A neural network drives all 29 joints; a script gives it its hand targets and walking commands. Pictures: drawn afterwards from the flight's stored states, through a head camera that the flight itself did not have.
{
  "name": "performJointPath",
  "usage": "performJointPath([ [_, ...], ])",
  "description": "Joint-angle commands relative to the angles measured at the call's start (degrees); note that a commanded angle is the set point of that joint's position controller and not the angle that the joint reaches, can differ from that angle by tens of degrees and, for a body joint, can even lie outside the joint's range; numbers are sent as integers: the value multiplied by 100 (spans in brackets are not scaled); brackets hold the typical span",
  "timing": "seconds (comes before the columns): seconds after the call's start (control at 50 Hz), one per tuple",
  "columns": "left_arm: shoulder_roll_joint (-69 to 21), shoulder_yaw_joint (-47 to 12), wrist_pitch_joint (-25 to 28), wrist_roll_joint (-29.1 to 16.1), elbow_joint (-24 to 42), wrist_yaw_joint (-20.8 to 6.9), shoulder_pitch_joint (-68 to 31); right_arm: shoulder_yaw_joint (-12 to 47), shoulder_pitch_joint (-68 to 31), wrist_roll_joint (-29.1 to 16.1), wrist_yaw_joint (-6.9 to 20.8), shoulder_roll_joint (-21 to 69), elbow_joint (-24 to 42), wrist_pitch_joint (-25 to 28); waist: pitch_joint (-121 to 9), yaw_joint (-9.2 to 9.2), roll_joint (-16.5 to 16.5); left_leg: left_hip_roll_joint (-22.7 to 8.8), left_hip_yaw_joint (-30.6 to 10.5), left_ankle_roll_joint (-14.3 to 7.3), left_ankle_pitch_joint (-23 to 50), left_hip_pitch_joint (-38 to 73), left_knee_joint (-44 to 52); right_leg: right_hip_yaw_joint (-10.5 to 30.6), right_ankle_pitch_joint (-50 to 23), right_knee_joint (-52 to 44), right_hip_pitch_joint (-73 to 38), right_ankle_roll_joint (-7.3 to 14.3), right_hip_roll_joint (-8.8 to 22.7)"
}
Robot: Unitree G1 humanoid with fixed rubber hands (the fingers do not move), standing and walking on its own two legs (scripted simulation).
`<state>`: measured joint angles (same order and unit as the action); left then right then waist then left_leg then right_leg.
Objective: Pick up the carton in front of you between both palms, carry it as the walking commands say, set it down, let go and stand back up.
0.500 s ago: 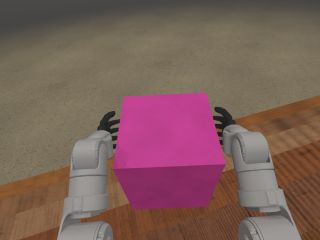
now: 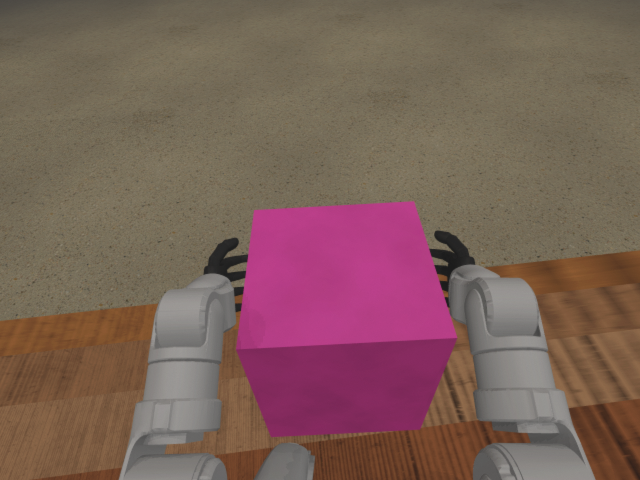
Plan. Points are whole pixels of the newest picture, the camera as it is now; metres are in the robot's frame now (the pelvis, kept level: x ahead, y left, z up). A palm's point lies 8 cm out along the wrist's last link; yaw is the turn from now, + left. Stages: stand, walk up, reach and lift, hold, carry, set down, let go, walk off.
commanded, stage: carry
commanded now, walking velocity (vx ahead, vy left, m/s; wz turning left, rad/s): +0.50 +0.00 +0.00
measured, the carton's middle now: (339, 323) +0.33 +0.03 +0.01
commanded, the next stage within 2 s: none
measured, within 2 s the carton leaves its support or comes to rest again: neither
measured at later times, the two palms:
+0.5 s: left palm (282, 188) +0.74 +0.17 -0.10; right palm (415, 195) +0.72 -0.12 -0.10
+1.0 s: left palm (293, 151) +1.13 +0.21 -0.28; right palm (383, 156) +1.13 -0.09 -0.29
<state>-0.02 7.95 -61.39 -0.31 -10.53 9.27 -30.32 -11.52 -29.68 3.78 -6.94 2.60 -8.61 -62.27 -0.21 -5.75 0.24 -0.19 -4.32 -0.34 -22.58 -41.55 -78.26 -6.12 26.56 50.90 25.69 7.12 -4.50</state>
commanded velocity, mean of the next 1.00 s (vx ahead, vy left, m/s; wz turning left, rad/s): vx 0.50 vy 0.00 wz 0.00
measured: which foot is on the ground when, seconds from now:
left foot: up 0.00-0.22, down 0.24-0.64, up 0.66-1.00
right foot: down 0.00-0.24, up 0.26-0.62, down 0.64-1.00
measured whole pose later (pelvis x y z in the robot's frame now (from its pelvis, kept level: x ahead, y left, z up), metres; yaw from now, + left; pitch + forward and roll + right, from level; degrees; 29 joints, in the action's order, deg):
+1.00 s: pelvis +0.80 +0.04 -0.37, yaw +0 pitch +2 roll +0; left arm -0.2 6.7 -57.8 -1.6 -11.1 9.0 -31.7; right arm -11.5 -25.2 4.5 -7.1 2.8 -1.6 -60.6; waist -0.7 -5.7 2.4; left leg 1.2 2.1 -3.1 20.9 -35.3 -37.4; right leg -4.5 44.2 69.1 18.2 8.0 -6.8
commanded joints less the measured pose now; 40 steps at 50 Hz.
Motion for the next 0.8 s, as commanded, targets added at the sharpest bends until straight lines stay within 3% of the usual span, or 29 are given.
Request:
performJointPath([
  [0.0,-6735,-3967,246,-2791,1080,-1701,-4582,3479,-3771,-1838,1116,5731,776,327,-2299,299,-440,-120,150,-147,1288,-183,92,2897,-3455,-1184,-1269,958,2040],
  [0.02,-6791,-3967,291,-2805,1133,-1716,-4539,3588,-3838,-1856,1116,5766,901,366,-2222,154,-228,-172,6,-255,2562,-729,1235,2398,-2552,-477,-1744,642,1412],
  [0.04,-6783,-3939,310,-2750,1101,-1714,-4405,3693,-3834,-1912,1104,5876,948,389,-2286,22,-354,4,279,-295,2903,-940,1580,2239,-2332,-298,-2137,553,1151],
  [0.08,-6717,-3874,351,-2662,1065,-1713,-4020,3859,-3710,-1963,1079,5856,1075,425,-2072,-148,-168,186,744,-123,3921,26,3323,1778,-1307,-202,-1612,491,811],
  [0.14,-6464,-3882,387,-2501,1079,-1682,-3564,4039,-3688,-2000,1042,5674,1387,399,-1870,-163,-743,267,946,-174,4673,1621,4765,1162,-1469,318,-1103,278,650],
  [0.16,-6362,-3860,381,-2442,1020,-1673,-3469,4025,-3601,-1960,1034,5577,1367,366,-2325,255,-1043,313,1231,-339,5374,2627,3971,831,-2151,1001,-888,71,888],
  [0.2,-6173,-3782,332,-2310,905,-1640,-3309,4004,-3408,-1959,1054,5285,1297,292,-2616,1368,-542,374,1438,-562,4536,3986,4629,216,-4169,3066,-743,-288,903],
  [0.22,-6004,-3714,272,-2197,893,-1598,-3428,3933,-3187,-1919,1093,5110,1109,235,-2190,1927,664,22,1027,-816,4475,4449,5303,-1,-2219,5248,178,-487,393],
  [0.24,-5798,-3564,172,-2067,826,-1544,-3377,3905,-3125,-1983,1128,4958,843,171,-2181,1375,1697,-856,-260,-1058,6646,6100,3596,417,1641,6319,2586,-544,-155],
  [0.26,-5478,-3229,52,-1787,623,-1460,-3028,3971,-3010,-2190,1152,5045,625,125,-2492,1111,1262,-1340,-1737,-1247,5910,6341,3810,909,1230,5887,3175,-436,-21],
  [0.28,-5303,-3083,4,-1594,591,-1381,-3036,4059,-3339,-2380,1186,5237,740,107,-2304,1109,608,-1446,-2069,-1383,4829,5806,3975,1002,962,5183,3274,-460,270],
  [0.3,-5195,-2932,-1,-1453,521,-1323,-3055,4097,-3643,-2616,1235,5415,820,50,-1822,1012,-616,-933,-1634,-1049,4242,4924,3964,898,252,3825,3221,-459,422],
  [0.32,-5237,-2733,-5,-1388,581,-1325,-2959,4187,-4183,-2811,1261,5482,913,140,-2580,948,607,-1825,-3179,-1752,3951,5165,3756,1490,95,3885,3385,-427,465],
  [0.34,-5272,-2785,40,-1314,778,-1325,-3350,4316,-4404,-3028,1311,5882,948,163,-2254,790,13,-1793,-2901,-1751,3675,4221,3869,1420,-306,2972,2988,-533,647],
  [0.38,-5564,-2817,118,-1291,840,-1358,-3636,4415,-4808,-3206,1391,6276,1063,232,-1950,956,-66,-1425,-2479,-1676,3569,3257,4289,869,-492,1953,2146,-680,512],
  [0.4,-5645,-2885,155,-1357,929,-1384,-3768,4436,-4833,-3254,1400,6369,1035,278,-2213,949,252,-1408,-2303,-1475,4013,3434,3690,806,-1807,2411,2113,-486,559],
  [0.42,-5759,-3011,195,-1422,987,-1388,-3738,4457,-4762,-3250,1400,6481,1010,315,-2249,975,175,-1190,-2005,-1271,3863,3585,3482,785,-1937,2238,2354,-360,566],
  [0.44,-5825,-3108,229,-1449,1049,-1389,-3687,4440,-4700,-3258,1406,6486,1059,352,-2076,1200,-260,-424,-1440,-1003,2756,3956,2767,739,-3173,855,2776,-345,524],
  [0.52,-5679,-3360,222,-1500,1355,-1299,-3543,4322,-4084,-3156,1351,6273,1041,410,-1957,1328,483,165,-146,-847,1885,2472,2338,-138,-5177,-1730,-174,-463,-3],
  [0.54,-5618,-3415,188,-1493,1433,-1279,-3531,4266,-3875,-3062,1336,6158,974,396,-1897,1220,802,132,-18,-793,1968,2463,2141,-164,-5208,-1937,-585,-424,-31],
  [0.56,-5571,-3446,143,-1520,1444,-1277,-3499,4204,-3701,-2963,1331,6101,868,373,-2200,799,984,-122,29,-683,2535,2618,1366,-29,-5584,-1657,-1203,-226,175],
  [0.58,-5495,-3449,95,-1560,1453,-1293,-3482,4151,-3458,-2879,1329,5974,759,347,-2772,-10,672,-276,367,-463,4144,2267,207,-396,-5395,-1333,-2500,-101,-23],
  [0.6,-5339,-3396,66,-1526,1273,-1332,-3130,4121,-3568,-2817,1334,5904,755,307,-2804,-768,-249,-82,711,-130,4011,1440,-1675,-134,-4953,-1773,-3529,189,200],
  [0.62,-5282,-3387,25,-1615,1179,-1411,-3158,3980,-3618,-2567,1299,5780,755,283,-1902,-933,-937,689,984,50,-593,471,-3358,690,-4830,-2301,-3426,485,892],
  [0.64,-5246,-3407,-23,-1695,866,-1449,-3208,3734,-3527,-2332,1234,5547,511,163,-2232,-70,-1030,784,5,-16,-1738,-780,-3128,2263,-6828,-1063,-4535,613,1683],
  [0.66,-5410,-3617,-45,-1991,808,-1501,-3487,3385,-3151,-2025,1172,5171,336,83,-2506,156,-688,377,-105,-73,-1360,-1003,-2437,3329,-5190,-1465,-4278,886,2154],
  [0.7,-5938,-3855,30,-2524,914,-1616,-4139,3078,-3212,-1677,1107,5054,347,87,-2437,262,7,-26,-430,-99,-756,-1280,-1338,4180,-2582,-1487,-3209,1270,2191],
  [0.72,-6280,-3938,74,-2714,909,-1673,-4418,2979,-3249,-1566,1099,5058,366,143,-2163,386,351,-130,-333,16,-178,-935,-306,3928,-2727,-1577,-2235,1068,2131],
  [0.78,-6765,-4040,254,-2943,878,-1756,-4838,3143,-3694,-1642,1136,5473,517,330,-2236,221,-12,-28,116,14,649,-25,353,3483,-3820,-1462,-1337,1087,1941],
])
